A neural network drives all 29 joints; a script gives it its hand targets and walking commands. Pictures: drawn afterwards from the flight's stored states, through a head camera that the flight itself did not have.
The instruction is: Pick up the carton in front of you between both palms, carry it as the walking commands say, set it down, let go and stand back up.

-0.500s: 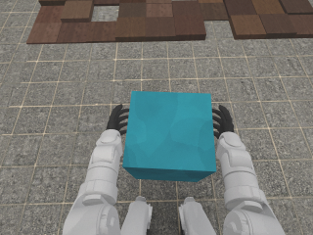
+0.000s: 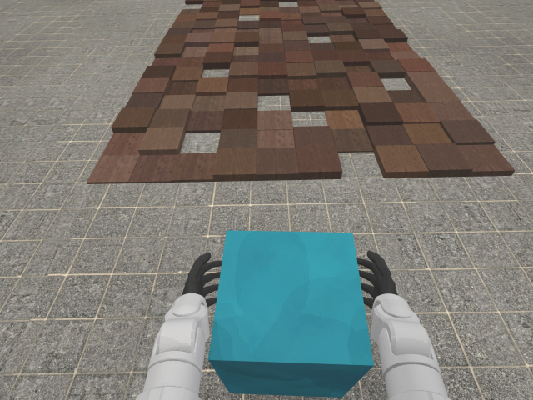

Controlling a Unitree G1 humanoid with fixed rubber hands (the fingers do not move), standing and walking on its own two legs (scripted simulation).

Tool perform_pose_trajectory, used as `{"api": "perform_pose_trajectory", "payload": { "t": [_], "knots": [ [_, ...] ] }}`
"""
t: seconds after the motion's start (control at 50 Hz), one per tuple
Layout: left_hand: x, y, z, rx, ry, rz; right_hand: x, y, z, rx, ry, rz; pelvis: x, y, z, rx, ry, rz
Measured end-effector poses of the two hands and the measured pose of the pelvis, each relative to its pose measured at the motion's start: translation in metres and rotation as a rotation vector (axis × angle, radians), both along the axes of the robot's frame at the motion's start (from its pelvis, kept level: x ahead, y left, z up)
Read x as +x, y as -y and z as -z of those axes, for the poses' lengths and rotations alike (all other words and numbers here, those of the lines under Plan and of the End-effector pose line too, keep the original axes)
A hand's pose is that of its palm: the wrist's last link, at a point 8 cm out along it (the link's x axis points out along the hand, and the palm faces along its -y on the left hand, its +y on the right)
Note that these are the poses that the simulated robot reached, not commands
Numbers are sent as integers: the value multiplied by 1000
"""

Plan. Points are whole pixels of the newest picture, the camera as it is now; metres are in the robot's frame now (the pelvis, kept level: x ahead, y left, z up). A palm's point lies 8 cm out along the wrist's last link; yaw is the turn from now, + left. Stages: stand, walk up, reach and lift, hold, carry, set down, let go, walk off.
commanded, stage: reach and lift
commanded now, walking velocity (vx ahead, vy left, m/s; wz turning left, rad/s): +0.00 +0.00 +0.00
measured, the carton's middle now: (287, 318) +0.30 +0.00 -0.08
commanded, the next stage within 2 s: hold in 1.16 s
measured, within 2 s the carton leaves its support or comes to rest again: neither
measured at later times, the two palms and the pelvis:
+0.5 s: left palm (187, 296) +0.28 +0.15 +0.04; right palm (393, 293) +0.28 -0.15 +0.04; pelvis -0.02 +0.00 +0.01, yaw +0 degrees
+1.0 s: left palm (187, 288) +0.29 +0.15 +0.05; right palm (395, 286) +0.29 -0.15 +0.05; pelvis +0.00 +0.00 +0.02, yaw +0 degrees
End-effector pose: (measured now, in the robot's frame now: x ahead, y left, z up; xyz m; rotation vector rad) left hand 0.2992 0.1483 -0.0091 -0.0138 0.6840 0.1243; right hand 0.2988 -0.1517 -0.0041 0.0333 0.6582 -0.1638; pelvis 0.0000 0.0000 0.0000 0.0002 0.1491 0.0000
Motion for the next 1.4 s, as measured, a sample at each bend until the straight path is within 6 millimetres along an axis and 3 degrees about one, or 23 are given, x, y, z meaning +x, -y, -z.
{"api": "perform_pose_trajectory", "payload": {
  "t": [0.12,0.2,0.48,1.0,1.4],
  "knots": [
    [-10,2,-32,16,14,0,-7,2,-32,-16,14,-24,3,1,-13,0,107,2],
    [-15,2,-43,28,2,11,-11,2,-43,-31,2,-36,-1,2,-16,0,162,3],
    [-19,0,-47,26,-9,5,-15,1,-47,-27,-10,-35,-17,2,-14,0,207,0],
    [-12,1,-58,49,-11,25,-8,1,-58,-54,-12,-51,3,0,-21,1,223,5],
    [-19,2,-78,43,12,20,-16,2,-78,-47,10,-44,-2,2,-22,1,268,2]
  ]
}}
